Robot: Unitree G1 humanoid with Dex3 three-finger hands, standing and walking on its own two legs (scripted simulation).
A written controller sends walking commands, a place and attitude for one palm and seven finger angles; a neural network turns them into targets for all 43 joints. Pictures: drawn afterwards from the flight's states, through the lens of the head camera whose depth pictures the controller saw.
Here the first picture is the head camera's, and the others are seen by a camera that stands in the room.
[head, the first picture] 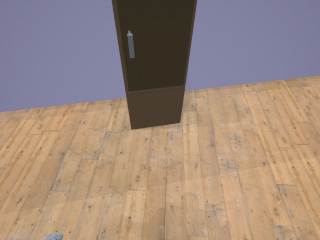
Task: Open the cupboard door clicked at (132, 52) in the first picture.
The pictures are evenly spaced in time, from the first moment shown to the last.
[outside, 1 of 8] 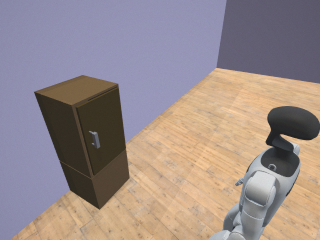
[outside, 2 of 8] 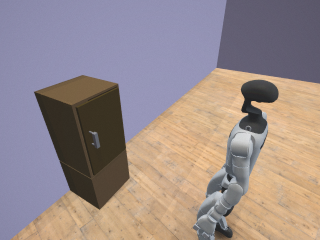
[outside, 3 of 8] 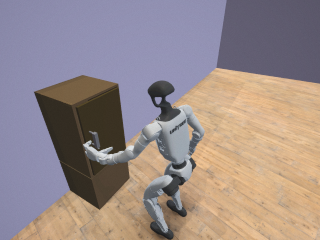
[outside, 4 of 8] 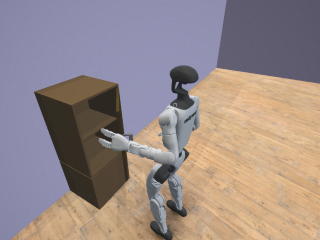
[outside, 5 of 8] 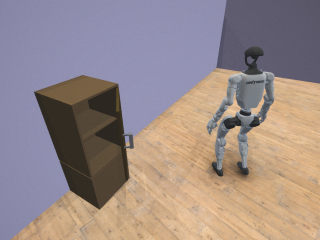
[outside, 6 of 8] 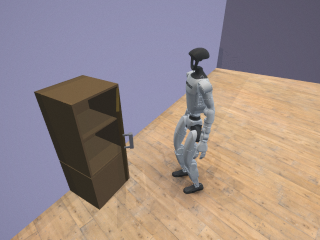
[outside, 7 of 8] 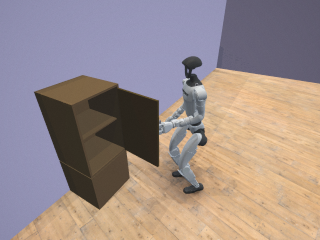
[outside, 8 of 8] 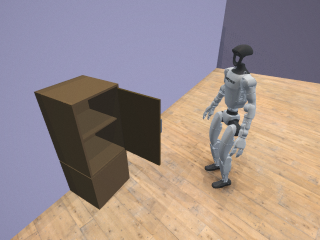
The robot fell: no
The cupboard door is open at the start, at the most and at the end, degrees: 0 88 88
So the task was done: yes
